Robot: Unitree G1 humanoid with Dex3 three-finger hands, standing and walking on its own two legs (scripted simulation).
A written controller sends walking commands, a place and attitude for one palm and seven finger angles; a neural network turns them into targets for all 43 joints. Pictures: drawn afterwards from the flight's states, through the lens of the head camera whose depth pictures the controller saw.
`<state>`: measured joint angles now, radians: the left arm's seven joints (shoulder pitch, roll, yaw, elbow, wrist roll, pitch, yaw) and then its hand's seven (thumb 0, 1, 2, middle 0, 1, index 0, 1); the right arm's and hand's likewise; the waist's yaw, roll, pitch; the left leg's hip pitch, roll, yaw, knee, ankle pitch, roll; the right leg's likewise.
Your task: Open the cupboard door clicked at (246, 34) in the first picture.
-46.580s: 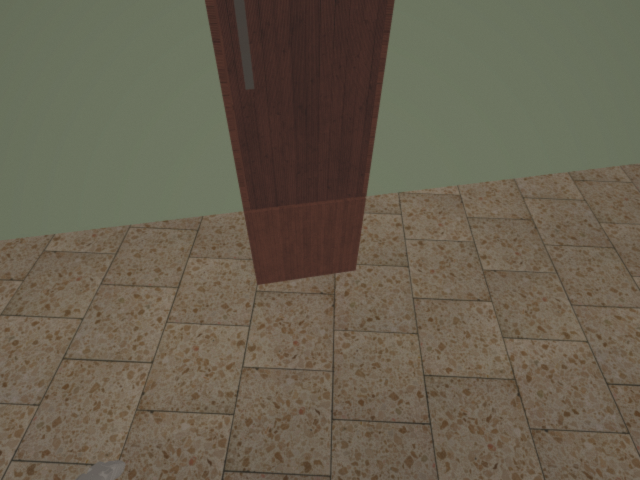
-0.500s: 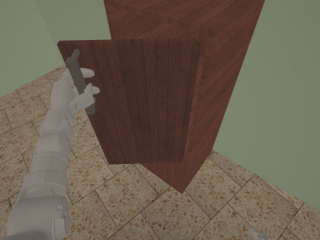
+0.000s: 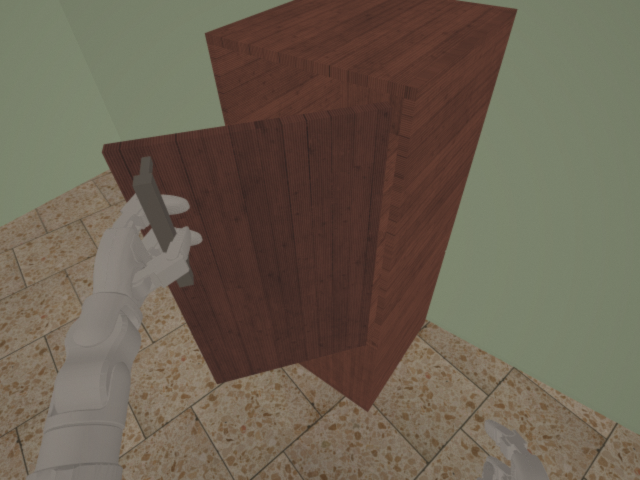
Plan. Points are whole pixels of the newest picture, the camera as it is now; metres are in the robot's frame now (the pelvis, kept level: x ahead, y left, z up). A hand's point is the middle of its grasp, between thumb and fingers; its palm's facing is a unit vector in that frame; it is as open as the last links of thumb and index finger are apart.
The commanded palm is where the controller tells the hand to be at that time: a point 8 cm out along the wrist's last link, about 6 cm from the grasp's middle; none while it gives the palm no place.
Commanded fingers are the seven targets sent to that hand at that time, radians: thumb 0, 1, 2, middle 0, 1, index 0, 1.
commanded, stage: pull the door open along its arc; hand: left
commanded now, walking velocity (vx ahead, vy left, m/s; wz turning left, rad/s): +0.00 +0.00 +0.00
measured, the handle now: (167, 226) +0.39 +0.20 +0.15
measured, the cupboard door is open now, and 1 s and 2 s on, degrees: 52 82 85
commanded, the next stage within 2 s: open thumb and fingers to let go in 0.72 s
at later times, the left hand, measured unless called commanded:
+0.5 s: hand (238, 325) +0.24 +0.09 +0.15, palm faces +0.41 -0.91 +0.05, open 6.2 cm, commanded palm +0.16 +0.11 +0.15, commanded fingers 0.00 0.90 0.90 -0.40 -1.35 -0.40 -1.35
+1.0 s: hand (261, 340) +0.22 +0.06 +0.15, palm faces +0.38 -0.92 +0.05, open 6.5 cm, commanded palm +0.16 +0.10 +0.15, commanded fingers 0.00 0.20 0.60 -0.35 -1.27 -0.35 -1.27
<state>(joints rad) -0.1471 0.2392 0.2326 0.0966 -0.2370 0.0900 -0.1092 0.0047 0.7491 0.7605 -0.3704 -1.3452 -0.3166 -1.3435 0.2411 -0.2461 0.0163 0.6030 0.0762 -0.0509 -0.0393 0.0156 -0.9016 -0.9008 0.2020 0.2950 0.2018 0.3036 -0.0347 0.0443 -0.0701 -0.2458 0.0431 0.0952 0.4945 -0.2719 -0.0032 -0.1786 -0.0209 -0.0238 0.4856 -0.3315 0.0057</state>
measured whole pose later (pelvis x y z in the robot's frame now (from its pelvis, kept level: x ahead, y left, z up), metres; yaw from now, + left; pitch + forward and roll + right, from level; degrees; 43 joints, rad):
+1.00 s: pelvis -0.01 -0.04 -0.01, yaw +4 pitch -3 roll +0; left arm 0.27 -0.05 -0.27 -0.48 -0.02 0.27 0.47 0.02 0.60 0.77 -0.39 -1.32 -0.36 -1.32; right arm 0.09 -0.20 0.03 0.59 0.00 0.07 0.02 0.02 -0.90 -0.90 0.20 0.29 0.20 0.30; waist 0.03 0.07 -0.05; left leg -0.21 0.06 0.00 0.55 -0.28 -0.04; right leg -0.11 0.00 -0.11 0.55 -0.38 -0.04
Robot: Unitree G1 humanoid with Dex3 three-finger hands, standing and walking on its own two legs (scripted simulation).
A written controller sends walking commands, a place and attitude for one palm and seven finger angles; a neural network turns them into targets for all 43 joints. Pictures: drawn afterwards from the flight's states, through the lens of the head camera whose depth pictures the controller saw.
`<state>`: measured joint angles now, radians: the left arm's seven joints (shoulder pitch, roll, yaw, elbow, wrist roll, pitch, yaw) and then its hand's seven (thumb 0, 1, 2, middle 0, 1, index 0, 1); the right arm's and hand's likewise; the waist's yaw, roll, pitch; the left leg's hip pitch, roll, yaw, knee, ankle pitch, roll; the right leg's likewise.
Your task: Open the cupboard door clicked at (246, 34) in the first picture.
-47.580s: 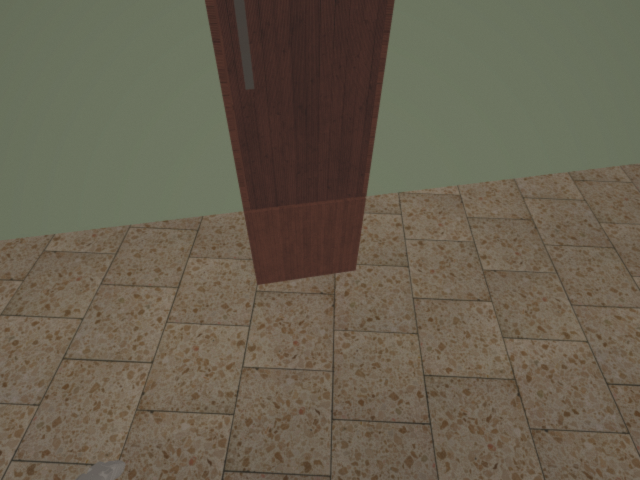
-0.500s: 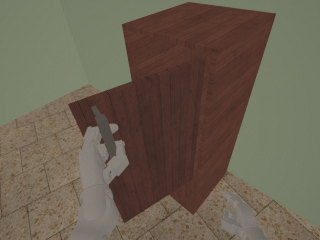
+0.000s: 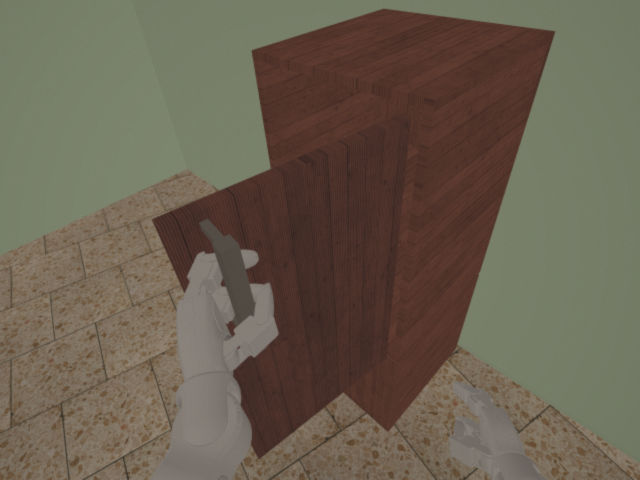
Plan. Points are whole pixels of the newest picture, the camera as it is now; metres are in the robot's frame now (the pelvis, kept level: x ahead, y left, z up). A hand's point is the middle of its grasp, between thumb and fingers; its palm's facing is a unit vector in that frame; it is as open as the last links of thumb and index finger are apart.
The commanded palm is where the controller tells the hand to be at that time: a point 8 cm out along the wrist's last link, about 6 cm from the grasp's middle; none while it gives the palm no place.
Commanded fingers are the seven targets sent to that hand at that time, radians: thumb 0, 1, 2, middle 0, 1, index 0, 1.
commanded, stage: open thumb and fingers to let go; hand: left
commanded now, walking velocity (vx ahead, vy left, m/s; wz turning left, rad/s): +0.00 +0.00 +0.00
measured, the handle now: (234, 291) +0.28 +0.12 +0.15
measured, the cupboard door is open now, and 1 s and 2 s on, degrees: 82 85 84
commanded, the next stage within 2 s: slide the hand sideways off the handle in 0.64 s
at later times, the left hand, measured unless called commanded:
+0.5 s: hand (256, 320) +0.24 +0.09 +0.16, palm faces +0.25 -0.97 +0.05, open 14.2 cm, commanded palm +0.18 +0.12 +0.16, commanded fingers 0.00 -0.50 0.30 -0.19 -0.55 -0.19 -0.55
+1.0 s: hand (257, 350) +0.20 +0.08 +0.16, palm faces -0.12 -0.99 +0.00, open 16.3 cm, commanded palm +0.17 +0.12 +0.16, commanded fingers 0.00 -0.50 0.30 -0.15 -0.30 -0.15 -0.30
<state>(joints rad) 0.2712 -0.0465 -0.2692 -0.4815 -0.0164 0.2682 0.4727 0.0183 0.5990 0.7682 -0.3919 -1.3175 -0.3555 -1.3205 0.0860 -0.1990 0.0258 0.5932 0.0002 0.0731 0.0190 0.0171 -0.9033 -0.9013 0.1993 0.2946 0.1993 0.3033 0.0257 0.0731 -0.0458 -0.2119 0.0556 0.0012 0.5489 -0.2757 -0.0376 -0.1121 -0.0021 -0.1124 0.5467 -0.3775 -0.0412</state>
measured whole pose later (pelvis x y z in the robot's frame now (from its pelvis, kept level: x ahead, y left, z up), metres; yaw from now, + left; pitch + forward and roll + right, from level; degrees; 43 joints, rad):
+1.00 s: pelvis -0.03 +0.03 +0.00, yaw -1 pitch -4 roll +0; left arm 0.24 0.07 -0.28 -0.47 -0.09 0.21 0.13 -0.01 -0.50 0.30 -0.19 -0.36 -0.13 -0.34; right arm 0.14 -0.21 0.05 0.50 0.04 0.05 0.01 0.02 -0.90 -0.90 0.20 0.29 0.20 0.30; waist 0.01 0.07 -0.01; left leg -0.23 0.03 0.04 0.56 -0.25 0.00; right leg -0.15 -0.04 -0.08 0.56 -0.34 0.00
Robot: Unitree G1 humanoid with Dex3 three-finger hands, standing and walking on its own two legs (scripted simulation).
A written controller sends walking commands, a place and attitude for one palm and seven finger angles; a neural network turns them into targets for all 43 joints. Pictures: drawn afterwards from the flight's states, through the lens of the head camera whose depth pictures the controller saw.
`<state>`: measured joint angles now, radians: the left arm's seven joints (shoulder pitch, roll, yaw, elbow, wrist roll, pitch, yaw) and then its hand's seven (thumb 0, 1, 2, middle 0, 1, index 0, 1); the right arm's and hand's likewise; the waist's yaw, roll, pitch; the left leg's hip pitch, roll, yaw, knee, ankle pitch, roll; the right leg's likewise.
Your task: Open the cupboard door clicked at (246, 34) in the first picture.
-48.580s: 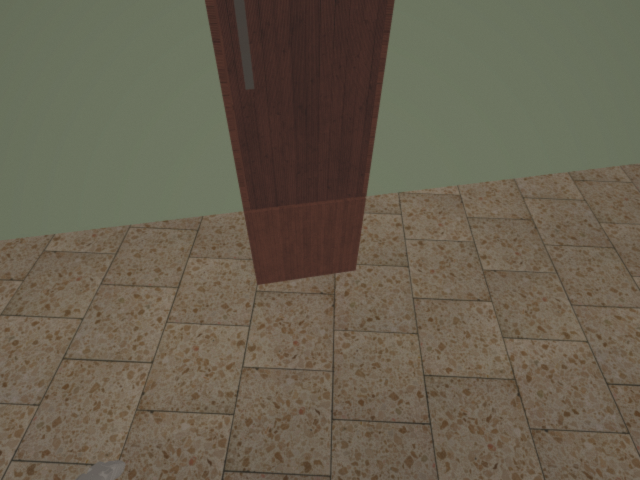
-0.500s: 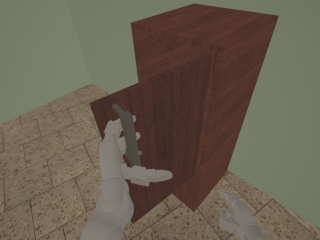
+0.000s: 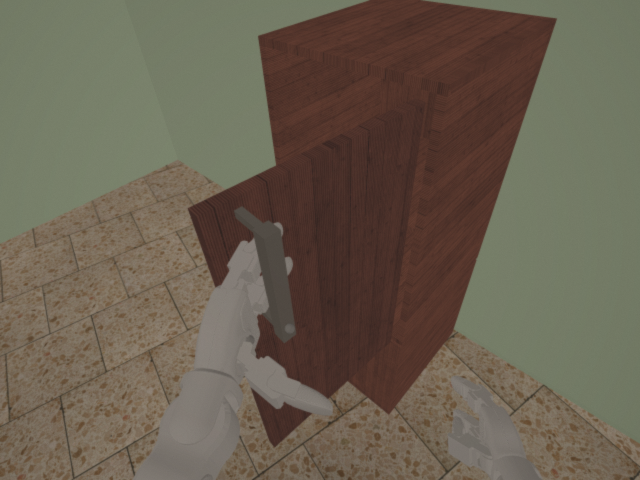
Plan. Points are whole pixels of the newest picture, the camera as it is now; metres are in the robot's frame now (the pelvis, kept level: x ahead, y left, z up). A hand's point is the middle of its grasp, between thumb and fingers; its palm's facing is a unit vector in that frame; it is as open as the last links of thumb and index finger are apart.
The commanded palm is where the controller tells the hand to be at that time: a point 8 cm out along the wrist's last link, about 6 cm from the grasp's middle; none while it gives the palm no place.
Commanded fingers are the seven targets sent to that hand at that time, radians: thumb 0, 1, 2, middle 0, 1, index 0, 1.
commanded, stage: slide the hand sideways off the handle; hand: left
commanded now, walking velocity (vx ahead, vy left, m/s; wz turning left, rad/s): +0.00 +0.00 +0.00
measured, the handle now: (266, 279) +0.29 +0.08 +0.15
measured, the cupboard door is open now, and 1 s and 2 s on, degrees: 85 84 84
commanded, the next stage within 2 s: draw the hand back to the body in 0.94 s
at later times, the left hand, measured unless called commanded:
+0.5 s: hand (253, 360) +0.19 +0.08 +0.15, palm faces -0.03 -1.00 -0.04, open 16.3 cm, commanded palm +0.15 +0.14 +0.16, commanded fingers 0.00 -0.50 0.30 -0.15 -0.30 -0.15 -0.30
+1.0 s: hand (199, 393) +0.16 +0.12 +0.14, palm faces +0.04 -0.99 -0.10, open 16.3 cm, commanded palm +0.12 +0.17 +0.16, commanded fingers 0.00 -0.50 0.30 -0.15 -0.30 -0.15 -0.30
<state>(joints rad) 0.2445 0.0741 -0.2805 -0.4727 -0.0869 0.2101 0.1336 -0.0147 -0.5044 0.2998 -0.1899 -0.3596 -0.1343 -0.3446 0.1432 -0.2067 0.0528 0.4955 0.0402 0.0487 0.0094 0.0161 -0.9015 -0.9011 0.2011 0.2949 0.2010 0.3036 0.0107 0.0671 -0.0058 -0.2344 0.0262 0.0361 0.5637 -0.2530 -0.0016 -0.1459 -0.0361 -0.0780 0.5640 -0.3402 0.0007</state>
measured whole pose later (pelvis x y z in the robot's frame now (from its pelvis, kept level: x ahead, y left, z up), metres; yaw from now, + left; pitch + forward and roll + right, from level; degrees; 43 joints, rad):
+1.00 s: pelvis +0.03 -0.02 -0.01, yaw +1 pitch +0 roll +0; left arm 0.78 0.22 0.09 -0.70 -0.26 0.02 -0.14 -0.01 -0.50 0.30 -0.18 -0.31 -0.15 -0.30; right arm 0.25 -0.22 0.02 0.51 0.08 -0.21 -0.06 0.02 -0.90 -0.90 0.20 0.29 0.20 0.30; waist 0.04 0.08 -0.09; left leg -0.33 0.06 0.00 0.68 -0.34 -0.03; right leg -0.22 0.00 -0.11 0.65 -0.43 -0.03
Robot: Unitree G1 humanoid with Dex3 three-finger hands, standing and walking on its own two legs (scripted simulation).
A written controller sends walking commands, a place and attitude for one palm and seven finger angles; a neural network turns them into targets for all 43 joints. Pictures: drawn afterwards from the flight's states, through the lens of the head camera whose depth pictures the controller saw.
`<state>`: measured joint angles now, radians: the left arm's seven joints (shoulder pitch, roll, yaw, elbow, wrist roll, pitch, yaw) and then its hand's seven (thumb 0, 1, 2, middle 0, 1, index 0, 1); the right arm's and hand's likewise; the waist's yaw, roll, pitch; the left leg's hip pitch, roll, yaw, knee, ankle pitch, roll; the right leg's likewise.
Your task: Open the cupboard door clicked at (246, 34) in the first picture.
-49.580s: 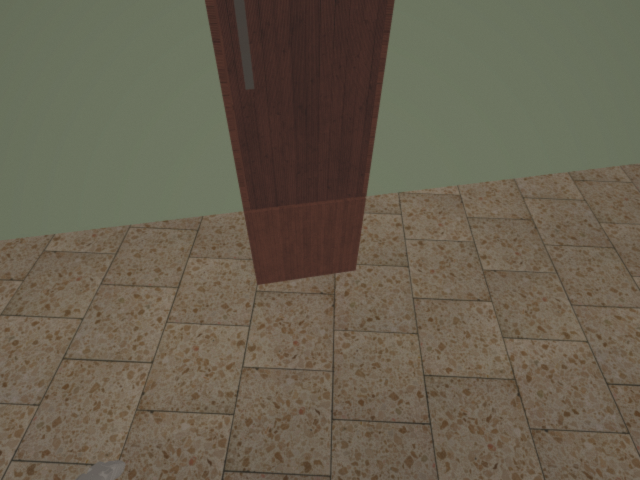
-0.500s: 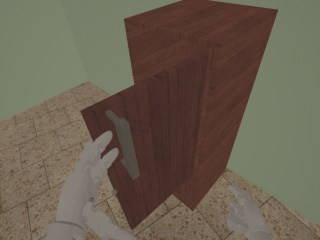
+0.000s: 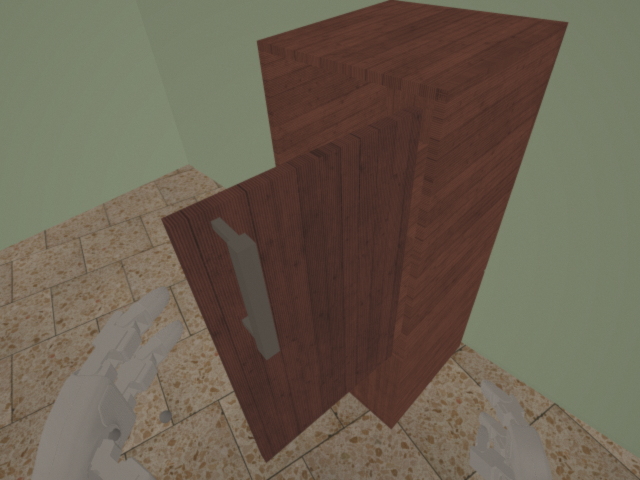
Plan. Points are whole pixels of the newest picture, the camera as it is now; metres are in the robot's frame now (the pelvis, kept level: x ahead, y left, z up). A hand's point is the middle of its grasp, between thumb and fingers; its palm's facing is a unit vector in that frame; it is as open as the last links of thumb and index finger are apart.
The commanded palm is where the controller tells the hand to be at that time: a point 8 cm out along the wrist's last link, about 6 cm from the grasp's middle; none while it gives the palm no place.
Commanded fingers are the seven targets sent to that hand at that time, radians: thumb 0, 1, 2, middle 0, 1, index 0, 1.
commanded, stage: draw the hand back to the body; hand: left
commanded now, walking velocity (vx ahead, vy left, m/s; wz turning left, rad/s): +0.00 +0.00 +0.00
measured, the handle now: (247, 293) +0.27 +0.10 +0.16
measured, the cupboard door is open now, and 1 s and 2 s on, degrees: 84 84 84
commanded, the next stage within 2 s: step back with the hand held close in 1.62 s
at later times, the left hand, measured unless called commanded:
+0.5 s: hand (125, 392) +0.16 +0.19 +0.16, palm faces +0.02 -0.99 -0.12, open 16.3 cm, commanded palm +0.11 +0.25 +0.18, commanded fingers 0.00 -0.36 0.36 -0.16 -0.30 -0.16 -0.30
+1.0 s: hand (75, 353) +0.19 +0.25 +0.16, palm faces +0.32 -0.85 -0.42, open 12.0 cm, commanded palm +0.14 +0.30 +0.19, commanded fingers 0.00 0.51 0.74 -0.19 -0.30 -0.19 -0.30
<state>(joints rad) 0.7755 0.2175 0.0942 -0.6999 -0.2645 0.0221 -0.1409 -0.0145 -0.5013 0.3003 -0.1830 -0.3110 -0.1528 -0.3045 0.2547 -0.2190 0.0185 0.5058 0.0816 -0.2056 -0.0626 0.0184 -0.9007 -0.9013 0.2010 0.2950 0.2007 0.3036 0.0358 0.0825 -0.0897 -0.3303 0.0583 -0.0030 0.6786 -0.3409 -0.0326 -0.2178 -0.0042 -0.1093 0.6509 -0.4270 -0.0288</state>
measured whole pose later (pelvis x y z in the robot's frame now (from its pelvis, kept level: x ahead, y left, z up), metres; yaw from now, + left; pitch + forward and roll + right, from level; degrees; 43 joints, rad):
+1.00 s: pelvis +0.00 +0.03 +0.02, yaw -2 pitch -2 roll +0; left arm 0.61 0.33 0.24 -0.53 -0.06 -0.08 0.13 0.00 0.18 0.59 -0.18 -0.30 -0.18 -0.30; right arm 0.21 -0.21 0.02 0.60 0.02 -0.12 -0.09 0.02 -0.90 -0.90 0.20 0.30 0.20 0.30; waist 0.05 0.06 0.02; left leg -0.19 0.02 0.06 0.49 -0.26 0.01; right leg -0.09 -0.04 -0.05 0.45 -0.32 0.02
